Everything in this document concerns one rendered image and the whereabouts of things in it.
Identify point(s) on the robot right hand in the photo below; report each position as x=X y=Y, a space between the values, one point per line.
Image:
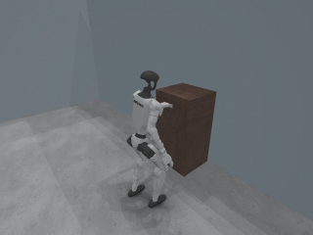
x=165 y=160

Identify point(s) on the robot left foot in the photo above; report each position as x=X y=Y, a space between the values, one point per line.
x=132 y=193

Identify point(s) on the robot head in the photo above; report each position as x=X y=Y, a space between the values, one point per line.
x=149 y=76

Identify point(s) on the drawer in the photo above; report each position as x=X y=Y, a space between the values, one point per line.
x=180 y=109

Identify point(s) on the right robot forearm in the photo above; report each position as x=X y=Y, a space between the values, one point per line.
x=158 y=144

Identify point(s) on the right robot upper arm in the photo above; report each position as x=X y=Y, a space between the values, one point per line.
x=155 y=108

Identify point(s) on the robot left hand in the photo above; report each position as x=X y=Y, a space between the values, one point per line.
x=165 y=105

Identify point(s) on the cabinet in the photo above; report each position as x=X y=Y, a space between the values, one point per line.
x=187 y=141

